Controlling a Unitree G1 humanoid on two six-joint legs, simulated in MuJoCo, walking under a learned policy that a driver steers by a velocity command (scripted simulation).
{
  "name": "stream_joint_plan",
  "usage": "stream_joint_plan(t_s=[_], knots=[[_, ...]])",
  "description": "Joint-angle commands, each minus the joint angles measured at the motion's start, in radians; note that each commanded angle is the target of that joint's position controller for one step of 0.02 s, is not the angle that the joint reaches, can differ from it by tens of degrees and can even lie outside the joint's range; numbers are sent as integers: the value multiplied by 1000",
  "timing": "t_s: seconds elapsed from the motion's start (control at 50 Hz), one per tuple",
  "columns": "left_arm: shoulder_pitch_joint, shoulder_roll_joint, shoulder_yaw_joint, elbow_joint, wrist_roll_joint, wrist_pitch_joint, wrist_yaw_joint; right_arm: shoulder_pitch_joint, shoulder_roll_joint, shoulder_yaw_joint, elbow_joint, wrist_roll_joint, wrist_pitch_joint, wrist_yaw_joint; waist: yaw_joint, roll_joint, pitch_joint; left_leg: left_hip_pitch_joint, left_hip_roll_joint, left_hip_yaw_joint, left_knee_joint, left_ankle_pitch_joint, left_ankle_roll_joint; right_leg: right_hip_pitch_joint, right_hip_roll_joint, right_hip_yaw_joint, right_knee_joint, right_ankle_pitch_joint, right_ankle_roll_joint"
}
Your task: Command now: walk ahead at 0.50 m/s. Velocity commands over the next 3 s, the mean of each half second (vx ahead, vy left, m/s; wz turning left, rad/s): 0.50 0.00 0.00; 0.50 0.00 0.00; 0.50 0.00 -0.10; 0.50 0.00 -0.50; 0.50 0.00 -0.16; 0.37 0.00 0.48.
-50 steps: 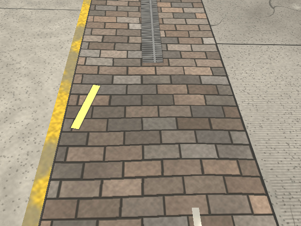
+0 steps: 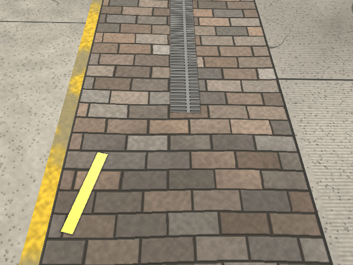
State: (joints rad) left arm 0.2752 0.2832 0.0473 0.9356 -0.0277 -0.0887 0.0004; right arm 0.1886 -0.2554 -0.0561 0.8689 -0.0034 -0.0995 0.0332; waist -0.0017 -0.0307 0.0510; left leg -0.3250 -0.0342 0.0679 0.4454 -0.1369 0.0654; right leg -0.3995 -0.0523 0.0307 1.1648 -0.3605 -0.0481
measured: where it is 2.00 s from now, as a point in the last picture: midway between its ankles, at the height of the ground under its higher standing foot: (195, 123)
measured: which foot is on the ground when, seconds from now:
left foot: down 0.00-0.42, up 0.44-0.92, down 0.94-1.00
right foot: up 0.00-0.38, down 0.40-0.94, up 0.96-1.00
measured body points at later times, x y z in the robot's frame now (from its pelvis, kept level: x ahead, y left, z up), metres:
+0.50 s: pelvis +0.28 -0.07 -0.01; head +0.31 -0.08 +0.44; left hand +0.43 +0.20 -0.11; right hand +0.30 -0.34 -0.15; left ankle +0.14 +0.08 -0.65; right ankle +0.36 -0.15 -0.74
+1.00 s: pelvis +0.57 -0.02 -0.01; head +0.61 -0.01 +0.43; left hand +0.55 +0.25 -0.16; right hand +0.77 -0.27 -0.11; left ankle +0.68 +0.07 -0.74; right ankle +0.38 -0.15 -0.69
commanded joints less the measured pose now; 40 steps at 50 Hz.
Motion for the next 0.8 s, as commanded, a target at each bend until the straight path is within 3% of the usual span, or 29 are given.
stream_joint_plan(t_s=[0.02, 0.06, 0.12, 0.2, 0.28, 0.34, 0.36, 0.38, 0.4, 0.42, 0.44, 0.46, 0.48, 0.5, 0.52, 0.56, 0.6, 0.66, 0.72, 0.8], knots=[[40, 66, 22, -47, 8, 6, 5, 21, -104, -21, -34, -5, -20, 0, 14, 100, -84, 181, 264, -304, -287, 93, 171, -158, -97, 43, -37, 80, 7], [1, 55, 20, -63, 14, 20, 7, 40, -131, -28, -18, 0, -24, -7, 19, 89, -48, 152, 262, -254, -325, 129, 185, -198, -107, 34, -114, 134, 29], [-105, 55, 21, -98, 23, 19, 6, 80, -149, -32, 3, 3, -16, -25, -6, 78, -14, 178, 245, -196, -352, 133, 173, -269, -107, 25, -294, 296, 55], [-239, 32, 11, -131, 18, 6, -7, 137, -164, -33, 30, 13, -6, -36, -52, 83, 13, 194, 212, -119, -356, 117, 138, -218, -61, -23, -525, 466, 58], [-335, 41, 7, -169, 9, -2, -27, 200, -170, -37, 68, 21, 12, -39, -76, 87, 38, 320, 267, -126, -305, 130, 132, -246, -42, -19, -622, 427, 35], [-316, 73, 16, -179, 7, -11, -41, 188, -187, -46, 74, 25, 29, -46, -39, 104, 18, 403, 308, -141, -229, 243, 108, -199, -24, -23, -658, 319, -5], [-263, 92, 26, -167, 7, -13, -42, 168, -195, -48, 69, 24, 34, -47, -4, 117, -15, 410, 301, -130, -166, 379, 95, -114, 1, -46, -668, 288, -21], [-142, 121, 45, -130, 10, -13, -39, 147, -188, -45, 64, 23, 41, -48, 62, 110, -88, 387, 261, -93, -20, 524, 74, 53, 36, -78, -689, 293, -45], [34, 176, 70, -78, 15, -11, -30, 156, -155, -30, 52, 14, 44, -49, 126, 73, -214, 264, 204, -52, 209, 468, 42, 324, -7, -33, -659, 307, -83], [161, 277, 95, -54, 33, -5, -24, 264, -56, 1, 32, 5, 29, -41, 104, -136, -365, -133, 62, -3, 604, 116, -33, 725, -261, 380, -678, 178, -228], [180, 224, 77, -45, 19, -2, -28, 254, -49, 8, 43, 12, 6, -37, 114, -228, -424, -319, -24, -127, 792, -438, -44, 800, -340, 696, -853, 44, -280], [111, 168, 56, -55, 13, -5, -29, 176, -141, -17, 22, 43, -13, -30, 111, -159, -294, -422, 41, -186, 879, -411, -21, 703, -312, 598, -877, -29, -232], [28, 135, 46, -77, 17, -6, -28, 106, -155, -18, 1, 53, -21, -30, 87, -100, -191, -434, 97, -154, 857, -321, -5, 563, -279, 463, -894, 17, -200], [-39, 106, 37, -86, 26, -9, -31, 70, -149, -21, -3, 40, -21, -35, 58, -36, -113, -400, 140, -136, 792, -237, -6, 420, -241, 361, -929, 99, -184], [-77, 78, 28, -91, 35, -15, -32, 76, -143, -28, 0, 28, -10, -40, 24, -50, -85, -336, 174, -144, 729, -180, -7, 326, -207, 289, -958, 171, -168], [-85, 75, 28, -82, 36, -21, -34, 111, -99, -25, 13, 21, 14, -41, -7, -61, -72, -261, 190, -137, 676, -131, -22, 241, -177, 212, -1010, 250, -173], [-58, 102, 34, -64, 32, -27, -26, 80, -89, -24, -1, 16, 27, -45, -12, -40, -46, -296, 196, -128, 606, -69, -43, 226, -172, 157, -1040, 335, -189], [-9, 119, 38, -40, 28, -21, -9, -18, -83, -23, -35, 7, 25, -44, 10, -17, -21, -365, 193, -119, 430, 86, -69, 267, -155, 93, -1054, 414, -178], [31, 126, 37, -23, 21, -14, 1, -120, -57, -12, -62, 11, 16, -33, 44, -23, 0, -323, 159, -82, 238, 229, -70, 272, -121, 27, -1065, 403, -150], [113, 134, 39, 17, 13, 2, 5, -238, -54, -2, -102, 21, 8, -12, 85, -18, 35, -336, 129, -67, 110, 240, -58, 380, -158, 23, -1039, 392, -149]])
